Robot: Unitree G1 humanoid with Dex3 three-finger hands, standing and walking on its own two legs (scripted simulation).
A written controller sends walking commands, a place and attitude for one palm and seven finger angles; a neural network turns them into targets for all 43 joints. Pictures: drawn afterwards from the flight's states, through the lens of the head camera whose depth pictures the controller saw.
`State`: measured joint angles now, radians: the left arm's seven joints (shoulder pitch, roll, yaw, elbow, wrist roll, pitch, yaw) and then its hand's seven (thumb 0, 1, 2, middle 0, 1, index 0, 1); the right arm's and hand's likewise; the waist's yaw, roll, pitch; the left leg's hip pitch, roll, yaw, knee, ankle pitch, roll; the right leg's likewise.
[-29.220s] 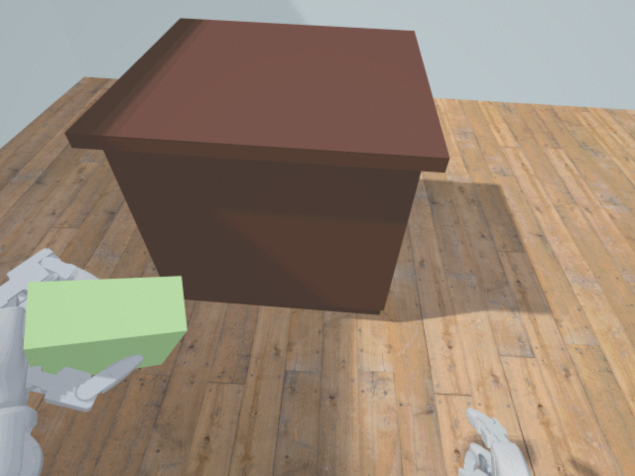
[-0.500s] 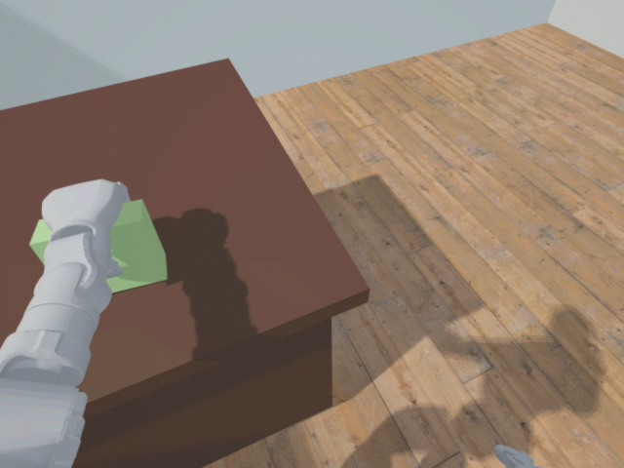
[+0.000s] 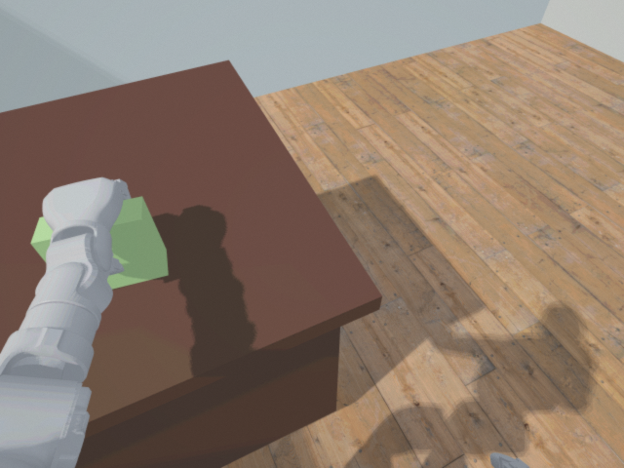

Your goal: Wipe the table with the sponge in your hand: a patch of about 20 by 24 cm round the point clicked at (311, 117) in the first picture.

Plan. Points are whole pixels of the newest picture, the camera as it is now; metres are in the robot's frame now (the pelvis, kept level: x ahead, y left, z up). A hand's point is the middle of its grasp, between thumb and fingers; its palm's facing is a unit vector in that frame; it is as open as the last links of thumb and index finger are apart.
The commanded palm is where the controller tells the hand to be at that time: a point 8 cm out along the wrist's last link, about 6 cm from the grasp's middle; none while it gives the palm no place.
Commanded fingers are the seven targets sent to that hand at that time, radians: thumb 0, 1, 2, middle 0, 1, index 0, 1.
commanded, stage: slide back across to the first lane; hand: left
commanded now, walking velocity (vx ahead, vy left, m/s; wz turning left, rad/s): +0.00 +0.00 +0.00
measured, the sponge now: (113, 256) +0.38 +0.32 +0.04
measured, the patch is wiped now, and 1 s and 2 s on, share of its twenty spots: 1.00 1.00 1.00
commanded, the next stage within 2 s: wipe back along the first lane in 0.46 s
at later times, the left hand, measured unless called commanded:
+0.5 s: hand (55, 250) +0.36 +0.37 +0.09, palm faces -0.08 -0.02 -1.00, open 9.7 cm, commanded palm +0.34 +0.38 +0.13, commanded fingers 0.00 0.10 1.30 -1.20 -1.60 -1.20 -1.60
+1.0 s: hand (44, 268) +0.33 +0.37 +0.08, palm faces -0.04 -0.01 -1.00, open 9.7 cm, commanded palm +0.30 +0.36 +0.12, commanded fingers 0.00 0.10 1.30 -1.20 -1.60 -1.20 -1.60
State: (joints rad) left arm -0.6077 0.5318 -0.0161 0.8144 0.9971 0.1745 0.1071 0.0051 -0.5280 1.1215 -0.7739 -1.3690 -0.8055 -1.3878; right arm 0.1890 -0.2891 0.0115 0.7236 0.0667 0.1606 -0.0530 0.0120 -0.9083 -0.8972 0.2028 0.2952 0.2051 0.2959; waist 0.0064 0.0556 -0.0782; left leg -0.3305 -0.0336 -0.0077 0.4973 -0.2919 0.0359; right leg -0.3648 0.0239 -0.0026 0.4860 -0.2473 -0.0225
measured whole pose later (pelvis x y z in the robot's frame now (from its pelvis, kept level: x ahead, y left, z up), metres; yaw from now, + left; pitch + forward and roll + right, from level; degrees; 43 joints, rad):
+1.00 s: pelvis +0.01 +0.01 +0.00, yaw +1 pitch +5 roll -1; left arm -0.29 0.59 0.06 0.45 0.94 0.20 0.06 -0.02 -0.48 1.10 -0.72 -1.43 -0.75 -1.45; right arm 0.15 -0.30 0.00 0.69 0.05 0.15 -0.04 0.01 -0.91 -0.90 0.20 0.30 0.21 0.30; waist 0.05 0.07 -0.05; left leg -0.25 -0.05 -0.02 0.46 -0.30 0.05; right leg -0.27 0.01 -0.01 0.43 -0.25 0.00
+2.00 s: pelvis +0.01 +0.01 +0.00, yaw +0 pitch +1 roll +0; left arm 0.19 0.52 0.02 -0.12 0.90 0.36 0.07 0.01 -0.46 1.09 -0.71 -1.43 -0.75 -1.45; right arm 0.06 -0.29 0.02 0.67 0.04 0.12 -0.03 0.02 -0.91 -0.90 0.20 0.30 0.20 0.30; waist 0.10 0.10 -0.02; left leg -0.15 -0.04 -0.01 0.43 -0.30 0.04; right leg -0.18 0.02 0.00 0.43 -0.26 -0.01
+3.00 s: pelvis +0.01 +0.00 +0.01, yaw +0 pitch -4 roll +0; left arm 0.27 0.53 -0.03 -0.31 0.86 0.43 0.02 -0.01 -0.49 1.08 -0.76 -1.38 -0.80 -1.39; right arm 0.01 -0.27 0.05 0.66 0.03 0.14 -0.04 0.02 -0.91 -0.90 0.20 0.30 0.20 0.30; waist 0.14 0.10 0.02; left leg -0.05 -0.03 -0.01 0.39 -0.28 0.03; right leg -0.09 0.03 0.00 0.40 -0.24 -0.03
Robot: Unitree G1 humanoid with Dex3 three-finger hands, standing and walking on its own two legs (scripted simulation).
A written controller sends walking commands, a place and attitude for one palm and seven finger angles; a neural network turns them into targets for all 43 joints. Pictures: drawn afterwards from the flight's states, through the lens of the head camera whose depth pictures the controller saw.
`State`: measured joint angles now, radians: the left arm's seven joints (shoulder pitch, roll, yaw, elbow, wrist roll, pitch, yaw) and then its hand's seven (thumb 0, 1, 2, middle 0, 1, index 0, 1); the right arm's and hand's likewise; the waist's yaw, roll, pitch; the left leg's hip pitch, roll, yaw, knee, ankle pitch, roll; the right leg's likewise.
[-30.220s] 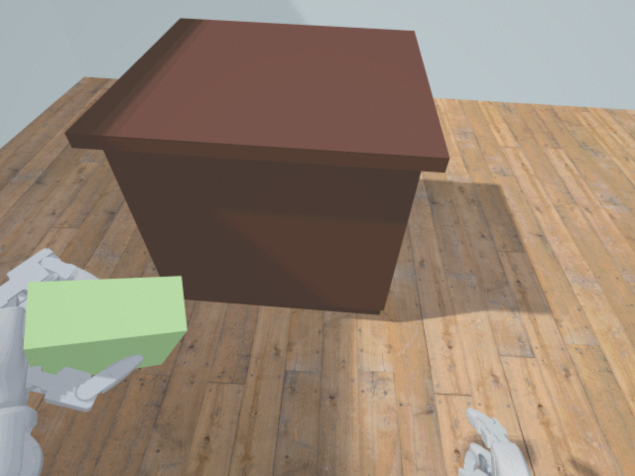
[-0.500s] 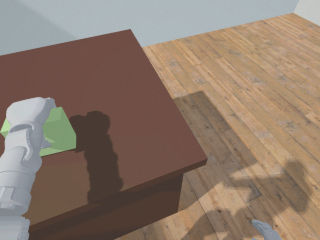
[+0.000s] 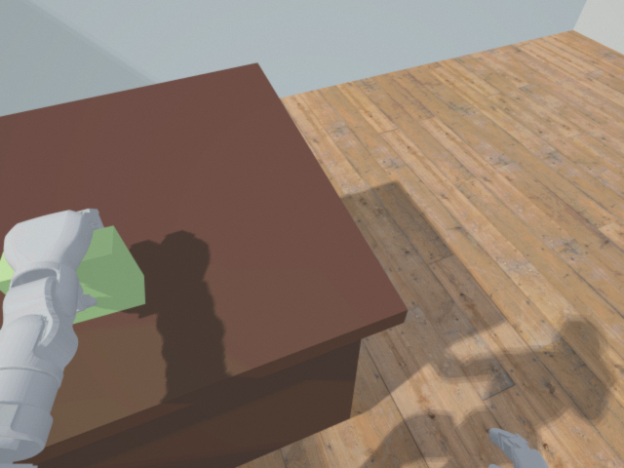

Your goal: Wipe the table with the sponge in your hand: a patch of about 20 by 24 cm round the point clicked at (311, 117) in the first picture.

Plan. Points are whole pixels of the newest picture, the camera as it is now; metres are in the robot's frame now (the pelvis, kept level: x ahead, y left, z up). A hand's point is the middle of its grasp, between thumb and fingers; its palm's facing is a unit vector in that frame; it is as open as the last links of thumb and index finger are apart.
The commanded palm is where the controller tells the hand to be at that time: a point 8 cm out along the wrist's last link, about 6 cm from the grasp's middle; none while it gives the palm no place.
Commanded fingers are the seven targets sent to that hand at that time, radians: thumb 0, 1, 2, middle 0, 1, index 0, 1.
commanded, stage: wipe back along the first lane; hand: left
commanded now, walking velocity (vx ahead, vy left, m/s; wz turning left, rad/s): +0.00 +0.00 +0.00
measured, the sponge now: (85, 287) +0.32 +0.35 +0.04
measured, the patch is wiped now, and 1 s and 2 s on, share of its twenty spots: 1.00 1.00 1.00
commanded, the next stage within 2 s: lift the sponge slowly off the table in 1.20 s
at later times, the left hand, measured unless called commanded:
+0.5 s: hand (75, 300) +0.28 +0.32 +0.08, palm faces +0.00 -0.02 -1.00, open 9.7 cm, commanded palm +0.24 +0.32 +0.11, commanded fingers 0.00 0.10 1.30 -1.20 -1.60 -1.20 -1.60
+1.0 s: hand (72, 338) +0.23 +0.30 +0.08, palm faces +0.01 -0.04 -1.00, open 9.6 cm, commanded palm +0.19 +0.29 +0.11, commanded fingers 0.00 0.10 1.30 -1.20 -1.60 -1.20 -1.60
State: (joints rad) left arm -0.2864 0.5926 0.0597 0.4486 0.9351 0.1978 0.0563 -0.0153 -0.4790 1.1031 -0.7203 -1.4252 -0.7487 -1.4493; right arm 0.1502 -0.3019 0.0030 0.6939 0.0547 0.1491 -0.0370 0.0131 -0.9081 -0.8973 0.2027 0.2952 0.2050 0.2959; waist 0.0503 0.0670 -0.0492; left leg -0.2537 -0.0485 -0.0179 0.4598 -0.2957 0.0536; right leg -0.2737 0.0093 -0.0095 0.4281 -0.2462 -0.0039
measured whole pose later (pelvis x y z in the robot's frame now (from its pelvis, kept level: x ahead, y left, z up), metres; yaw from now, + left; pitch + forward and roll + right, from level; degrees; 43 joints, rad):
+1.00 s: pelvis +0.00 -0.01 +0.00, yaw -1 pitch +1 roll +0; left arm 0.19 0.52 0.02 -0.12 0.90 0.36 0.07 0.01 -0.46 1.09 -0.71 -1.43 -0.75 -1.45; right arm 0.06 -0.29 0.02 0.67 0.04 0.12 -0.03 0.02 -0.91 -0.90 0.20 0.30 0.20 0.30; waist 0.10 0.10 -0.02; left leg -0.15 -0.04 -0.01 0.43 -0.30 0.04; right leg -0.18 0.02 0.00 0.43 -0.26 -0.01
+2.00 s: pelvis -0.01 -0.02 +0.00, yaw -1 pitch -4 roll +0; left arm 0.27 0.53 -0.03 -0.31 0.86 0.43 0.02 -0.01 -0.49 1.08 -0.76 -1.38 -0.80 -1.39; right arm 0.01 -0.27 0.05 0.66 0.03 0.14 -0.04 0.02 -0.91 -0.90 0.20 0.30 0.20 0.30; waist 0.14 0.10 0.02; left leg -0.05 -0.03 -0.01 0.39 -0.28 0.03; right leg -0.09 0.03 0.00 0.40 -0.24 -0.03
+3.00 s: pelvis -0.03 -0.02 +0.00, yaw +0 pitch -4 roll +0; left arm 0.10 0.62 0.00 -0.35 0.81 0.50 -0.13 -0.01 -0.50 1.08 -0.77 -1.38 -0.80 -1.39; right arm 0.01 -0.30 0.06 0.65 0.04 0.12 -0.06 0.02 -0.91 -0.90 0.20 0.30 0.20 0.30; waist 0.14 0.12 0.02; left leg -0.07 -0.04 -0.03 0.39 -0.24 0.03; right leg -0.11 0.02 -0.01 0.40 -0.22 -0.03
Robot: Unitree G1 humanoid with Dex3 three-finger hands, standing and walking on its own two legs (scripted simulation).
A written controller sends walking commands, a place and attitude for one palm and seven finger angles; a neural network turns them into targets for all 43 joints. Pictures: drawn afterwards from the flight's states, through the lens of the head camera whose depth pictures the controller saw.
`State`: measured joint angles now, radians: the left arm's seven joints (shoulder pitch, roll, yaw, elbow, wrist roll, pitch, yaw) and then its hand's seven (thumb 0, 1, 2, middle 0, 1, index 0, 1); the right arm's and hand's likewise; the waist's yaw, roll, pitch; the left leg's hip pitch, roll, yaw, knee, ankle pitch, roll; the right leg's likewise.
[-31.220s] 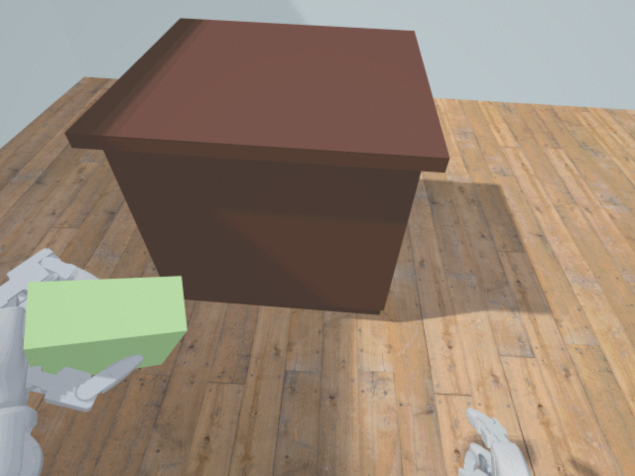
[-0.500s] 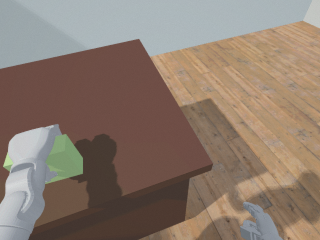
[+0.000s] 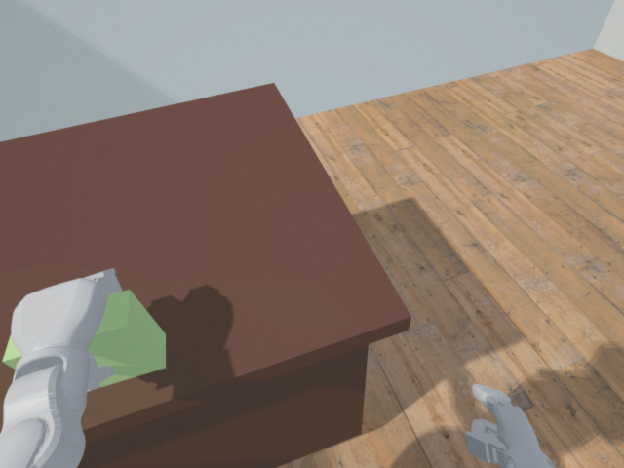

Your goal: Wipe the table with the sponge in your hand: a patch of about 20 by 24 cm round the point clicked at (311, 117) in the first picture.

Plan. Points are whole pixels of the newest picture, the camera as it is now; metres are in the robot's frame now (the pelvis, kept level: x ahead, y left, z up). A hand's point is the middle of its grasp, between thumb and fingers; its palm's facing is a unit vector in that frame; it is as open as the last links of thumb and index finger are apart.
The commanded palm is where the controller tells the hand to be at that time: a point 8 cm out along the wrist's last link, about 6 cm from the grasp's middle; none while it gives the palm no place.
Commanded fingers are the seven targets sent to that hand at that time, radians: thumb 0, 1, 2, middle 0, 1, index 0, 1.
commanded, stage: wipe back along the first lane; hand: left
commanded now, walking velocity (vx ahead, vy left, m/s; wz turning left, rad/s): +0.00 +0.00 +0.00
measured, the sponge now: (102, 352) +0.22 +0.31 +0.04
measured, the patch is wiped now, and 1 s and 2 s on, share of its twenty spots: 1.00 1.00 1.00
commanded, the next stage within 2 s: lift the sponge slowly off the table in 0.20 s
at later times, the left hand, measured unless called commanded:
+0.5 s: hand (84, 363) +0.19 +0.30 +0.08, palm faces +0.03 -0.08 -1.00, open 9.6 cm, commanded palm +0.16 +0.29 +0.13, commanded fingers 0.00 0.10 1.30 -1.20 -1.60 -1.20 -1.60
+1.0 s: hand (88, 357) +0.19 +0.28 +0.10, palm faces +0.05 -0.09 -0.99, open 9.6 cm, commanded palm +0.16 +0.29 +0.17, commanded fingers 0.00 0.10 1.30 -1.20 -1.60 -1.20 -1.60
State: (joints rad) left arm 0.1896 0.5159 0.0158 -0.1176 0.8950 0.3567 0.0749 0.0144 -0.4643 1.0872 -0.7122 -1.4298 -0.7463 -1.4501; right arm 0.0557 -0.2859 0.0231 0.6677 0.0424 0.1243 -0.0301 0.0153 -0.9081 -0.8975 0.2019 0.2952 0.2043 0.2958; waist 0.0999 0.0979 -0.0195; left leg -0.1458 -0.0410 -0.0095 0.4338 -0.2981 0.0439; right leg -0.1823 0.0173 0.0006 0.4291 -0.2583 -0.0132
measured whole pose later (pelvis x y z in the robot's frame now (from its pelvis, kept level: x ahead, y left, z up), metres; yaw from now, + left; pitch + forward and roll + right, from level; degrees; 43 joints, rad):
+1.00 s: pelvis -0.01 -0.01 +0.00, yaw +0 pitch -4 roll +0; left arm 0.27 0.53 -0.03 -0.31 0.86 0.43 0.02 -0.01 -0.49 1.08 -0.76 -1.38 -0.80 -1.39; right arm 0.01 -0.27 0.05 0.66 0.03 0.14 -0.04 0.02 -0.91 -0.90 0.20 0.30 0.20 0.30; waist 0.14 0.10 0.02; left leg -0.05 -0.03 -0.01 0.39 -0.28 0.03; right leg -0.09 0.03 0.00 0.40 -0.24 -0.03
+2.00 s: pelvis -0.03 -0.02 +0.00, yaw +1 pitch -4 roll +0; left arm 0.10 0.62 0.00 -0.35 0.81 0.50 -0.13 -0.01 -0.50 1.08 -0.77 -1.38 -0.80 -1.39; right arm 0.01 -0.30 0.06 0.65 0.04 0.12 -0.06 0.02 -0.91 -0.90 0.20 0.30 0.20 0.30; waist 0.14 0.12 0.02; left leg -0.07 -0.04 -0.03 0.39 -0.24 0.03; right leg -0.11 0.02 -0.01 0.40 -0.22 -0.03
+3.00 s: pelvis -0.04 -0.03 +0.00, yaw +0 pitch -5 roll +1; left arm 0.10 0.64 0.02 -0.38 0.78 0.52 -0.14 -0.01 -0.50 1.08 -0.77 -1.37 -0.80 -1.39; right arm 0.00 -0.30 0.07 0.64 0.05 0.12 -0.06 0.02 -0.91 -0.90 0.20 0.30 0.20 0.30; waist 0.14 0.12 0.03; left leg -0.08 -0.02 -0.02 0.41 -0.24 0.01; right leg -0.13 0.04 -0.01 0.44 -0.22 -0.05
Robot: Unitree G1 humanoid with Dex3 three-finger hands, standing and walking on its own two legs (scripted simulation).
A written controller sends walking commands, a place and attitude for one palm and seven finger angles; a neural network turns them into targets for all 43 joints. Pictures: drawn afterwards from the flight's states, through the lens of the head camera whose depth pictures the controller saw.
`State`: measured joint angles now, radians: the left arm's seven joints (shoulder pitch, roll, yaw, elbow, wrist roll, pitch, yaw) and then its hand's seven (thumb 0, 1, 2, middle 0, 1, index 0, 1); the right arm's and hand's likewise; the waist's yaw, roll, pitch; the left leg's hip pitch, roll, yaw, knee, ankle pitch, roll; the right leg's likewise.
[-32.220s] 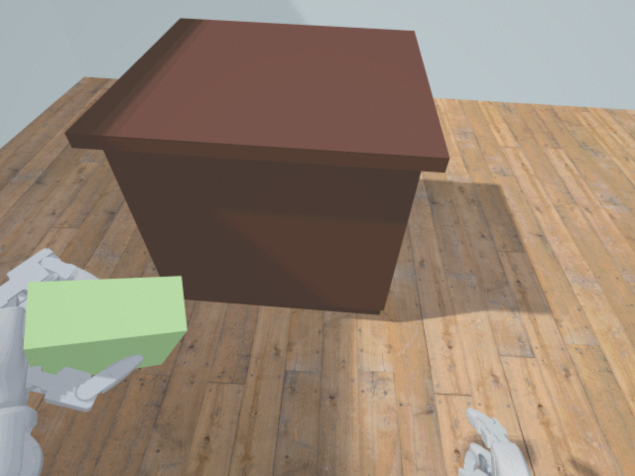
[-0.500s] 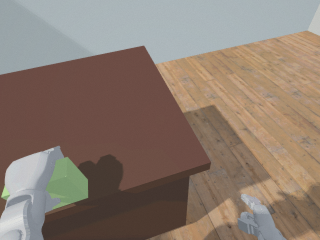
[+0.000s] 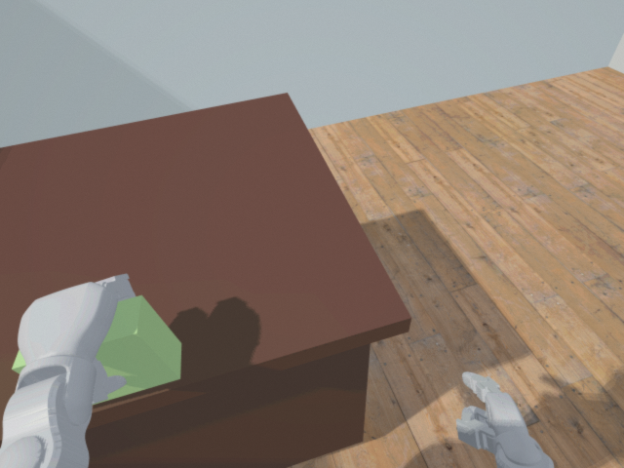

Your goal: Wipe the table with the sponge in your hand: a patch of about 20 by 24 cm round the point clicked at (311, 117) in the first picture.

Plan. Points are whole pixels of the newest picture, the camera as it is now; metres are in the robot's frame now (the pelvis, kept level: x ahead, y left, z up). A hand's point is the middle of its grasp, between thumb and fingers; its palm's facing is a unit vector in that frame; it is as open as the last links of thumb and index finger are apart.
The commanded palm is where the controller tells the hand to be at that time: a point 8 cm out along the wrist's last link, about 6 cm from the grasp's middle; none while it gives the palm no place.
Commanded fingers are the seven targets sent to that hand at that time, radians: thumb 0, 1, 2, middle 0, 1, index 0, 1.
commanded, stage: lift the sponge slowly off the table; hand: left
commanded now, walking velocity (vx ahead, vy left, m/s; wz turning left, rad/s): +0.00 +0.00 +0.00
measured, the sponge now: (116, 361) +0.19 +0.29 +0.05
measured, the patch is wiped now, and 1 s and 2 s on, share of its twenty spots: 1.00 1.00 1.00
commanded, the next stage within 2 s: bring the sponge back beside the body in 1.40 s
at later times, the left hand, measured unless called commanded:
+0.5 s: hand (78, 326) +0.20 +0.31 +0.12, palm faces +0.05 -0.07 -1.00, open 9.6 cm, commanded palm +0.17 +0.31 +0.20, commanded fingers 0.00 0.10 1.30 -1.20 -1.60 -1.20 -1.60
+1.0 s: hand (76, 308) +0.20 +0.29 +0.16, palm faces +0.11 -0.07 -0.99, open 9.6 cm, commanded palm +0.16 +0.30 +0.23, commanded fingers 0.00 0.10 1.30 -1.20 -1.60 -1.20 -1.60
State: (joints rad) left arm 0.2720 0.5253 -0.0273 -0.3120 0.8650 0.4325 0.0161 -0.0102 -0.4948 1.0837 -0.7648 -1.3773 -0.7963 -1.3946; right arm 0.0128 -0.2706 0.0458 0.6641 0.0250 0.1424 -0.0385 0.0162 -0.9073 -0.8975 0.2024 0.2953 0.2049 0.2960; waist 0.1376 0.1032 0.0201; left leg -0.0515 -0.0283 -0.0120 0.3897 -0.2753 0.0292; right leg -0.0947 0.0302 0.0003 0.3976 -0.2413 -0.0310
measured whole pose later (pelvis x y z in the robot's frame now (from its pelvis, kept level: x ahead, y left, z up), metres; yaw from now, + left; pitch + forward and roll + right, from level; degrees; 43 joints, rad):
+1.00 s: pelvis -0.02 +0.00 +0.00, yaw +1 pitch -4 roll +0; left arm 0.10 0.62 0.00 -0.35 0.81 0.50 -0.13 -0.01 -0.50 1.08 -0.77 -1.38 -0.80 -1.39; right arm 0.01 -0.30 0.06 0.65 0.04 0.12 -0.06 0.02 -0.91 -0.90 0.20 0.30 0.20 0.30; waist 0.14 0.12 0.02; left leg -0.07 -0.04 -0.03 0.39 -0.24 0.03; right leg -0.11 0.02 -0.01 0.40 -0.22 -0.03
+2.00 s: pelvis -0.03 -0.02 +0.00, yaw +0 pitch -5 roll +1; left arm 0.10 0.64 0.02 -0.38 0.78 0.52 -0.14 -0.01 -0.50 1.08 -0.77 -1.37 -0.80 -1.39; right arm 0.00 -0.30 0.07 0.64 0.05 0.12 -0.06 0.02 -0.91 -0.90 0.20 0.30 0.20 0.30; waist 0.14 0.12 0.03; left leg -0.08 -0.02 -0.02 0.41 -0.24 0.01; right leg -0.13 0.04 -0.01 0.44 -0.22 -0.05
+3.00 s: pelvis -0.03 -0.02 +0.00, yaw +0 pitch -6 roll +1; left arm 0.24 0.59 0.00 -0.50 0.78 0.56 -0.08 -0.01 -0.50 1.08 -0.77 -1.38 -0.80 -1.39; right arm 0.00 -0.29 0.07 0.63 0.04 0.14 -0.05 0.02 -0.91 -0.90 0.20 0.30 0.20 0.30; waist 0.14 0.12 0.02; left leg -0.04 -0.02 -0.01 0.40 -0.25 0.01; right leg -0.10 0.04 0.01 0.43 -0.22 -0.05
